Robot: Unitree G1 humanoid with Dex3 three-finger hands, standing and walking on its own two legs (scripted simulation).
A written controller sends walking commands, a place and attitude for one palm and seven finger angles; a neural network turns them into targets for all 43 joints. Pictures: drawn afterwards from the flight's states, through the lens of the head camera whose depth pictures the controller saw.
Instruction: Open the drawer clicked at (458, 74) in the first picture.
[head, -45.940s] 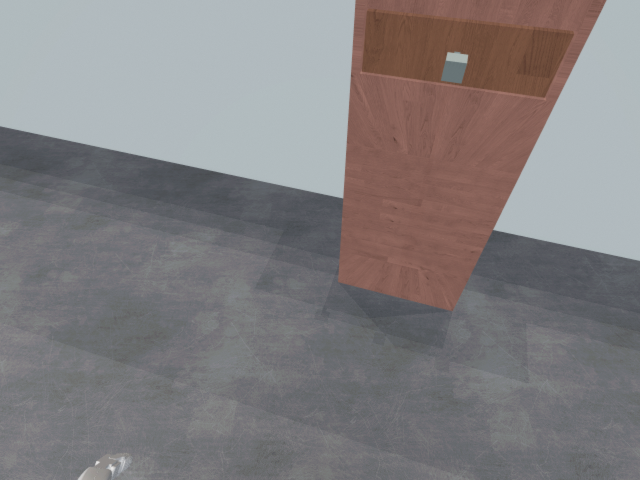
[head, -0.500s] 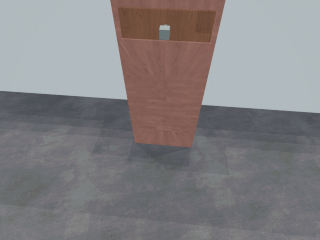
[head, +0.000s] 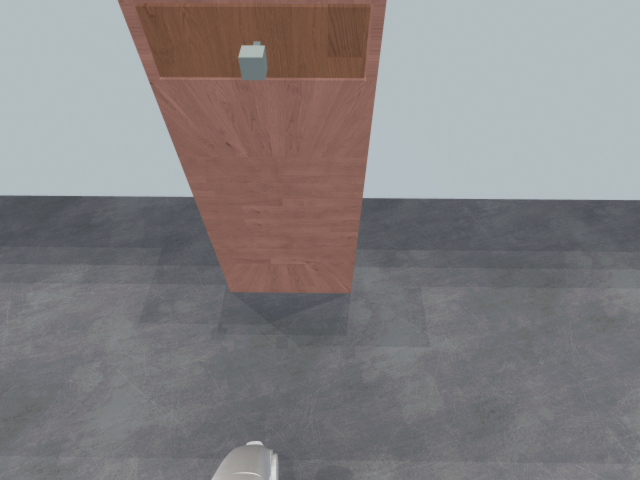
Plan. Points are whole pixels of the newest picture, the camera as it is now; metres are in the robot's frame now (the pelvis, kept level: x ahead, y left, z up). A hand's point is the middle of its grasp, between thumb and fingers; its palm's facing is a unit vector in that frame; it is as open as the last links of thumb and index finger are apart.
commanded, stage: take the last steps up to it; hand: left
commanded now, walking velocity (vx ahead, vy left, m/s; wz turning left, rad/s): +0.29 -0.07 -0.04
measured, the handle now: (254, 56) +0.73 +0.15 +0.13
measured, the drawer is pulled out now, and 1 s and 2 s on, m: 0.00 0.00 0.00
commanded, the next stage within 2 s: come to a stop and stand still in 0.34 s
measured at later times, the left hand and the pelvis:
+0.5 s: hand (224, 414) +0.23 +0.16 -0.17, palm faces -0.02 -0.98 -0.21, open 7.2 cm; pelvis +0.18 -0.03 +0.00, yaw -1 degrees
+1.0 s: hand (215, 389) +0.27 +0.19 -0.19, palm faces +0.07 -0.98 -0.21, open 7.3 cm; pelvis +0.22 -0.01 +0.00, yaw +1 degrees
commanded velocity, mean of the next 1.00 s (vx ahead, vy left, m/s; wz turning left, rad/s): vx -0.01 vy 0.00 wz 0.00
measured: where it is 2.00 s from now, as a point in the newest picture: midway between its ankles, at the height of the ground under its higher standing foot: outside the picture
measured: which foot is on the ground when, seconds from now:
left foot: up 0.00-0.16, down 0.18-1.00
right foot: down 0.00-0.18, up 0.20-0.52, down 0.54-0.86, up 0.88-1.00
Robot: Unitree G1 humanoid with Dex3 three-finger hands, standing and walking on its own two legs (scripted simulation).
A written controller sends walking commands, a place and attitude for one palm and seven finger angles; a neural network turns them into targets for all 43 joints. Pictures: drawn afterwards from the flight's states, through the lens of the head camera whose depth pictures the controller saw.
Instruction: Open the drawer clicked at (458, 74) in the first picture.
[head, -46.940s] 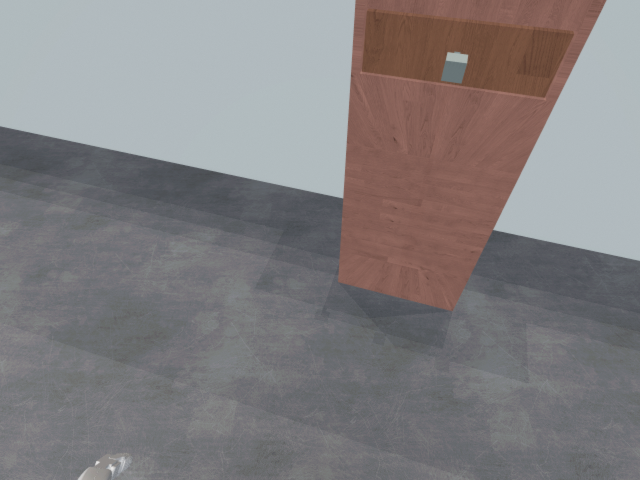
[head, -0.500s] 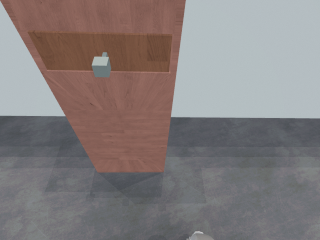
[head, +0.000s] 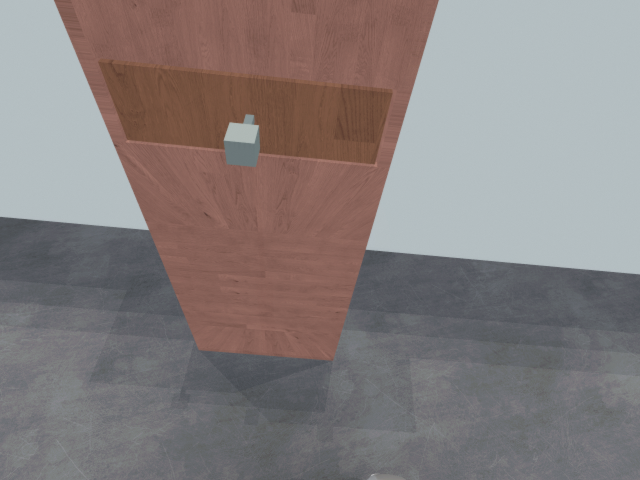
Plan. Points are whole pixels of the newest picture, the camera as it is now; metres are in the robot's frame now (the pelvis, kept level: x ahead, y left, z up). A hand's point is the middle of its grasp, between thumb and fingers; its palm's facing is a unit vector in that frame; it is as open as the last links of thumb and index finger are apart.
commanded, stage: come to a stop and stand still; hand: left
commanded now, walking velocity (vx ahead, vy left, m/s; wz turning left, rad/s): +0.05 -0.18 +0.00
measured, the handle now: (245, 135) +0.52 +0.15 +0.13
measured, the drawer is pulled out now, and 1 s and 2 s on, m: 0.00 0.00 0.00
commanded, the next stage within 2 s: look again from close up in 0.88 s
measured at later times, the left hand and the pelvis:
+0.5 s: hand out of the picture +0.02 +0.13 -0.17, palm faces -0.04 -0.97 -0.23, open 7.2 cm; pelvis +0.00 -0.05 +0.01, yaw -2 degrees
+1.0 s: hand out of the picture -0.01 +0.09 -0.17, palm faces +0.04 -0.99 -0.16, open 7.3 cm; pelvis +0.01 -0.06 +0.01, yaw -1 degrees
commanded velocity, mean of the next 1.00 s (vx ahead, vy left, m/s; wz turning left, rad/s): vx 0.00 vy -0.01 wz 0.00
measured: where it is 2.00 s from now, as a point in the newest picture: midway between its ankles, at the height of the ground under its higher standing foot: outside the picture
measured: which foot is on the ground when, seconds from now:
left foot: down 0.00-1.00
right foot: up 0.00-0.24, down 0.26-1.00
